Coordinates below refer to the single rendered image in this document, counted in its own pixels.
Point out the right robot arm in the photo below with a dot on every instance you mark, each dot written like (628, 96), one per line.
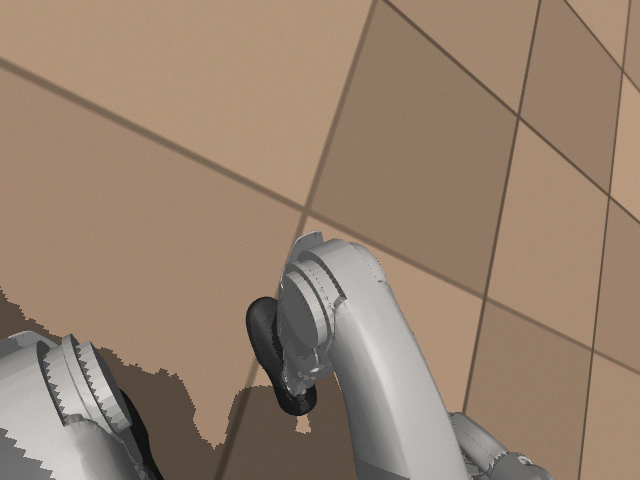
(516, 466)

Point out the left robot foot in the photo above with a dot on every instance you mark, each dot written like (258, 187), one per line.
(140, 435)

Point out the right robot hand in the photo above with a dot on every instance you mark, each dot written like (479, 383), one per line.
(477, 445)

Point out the right robot foot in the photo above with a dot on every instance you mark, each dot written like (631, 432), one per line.
(261, 323)

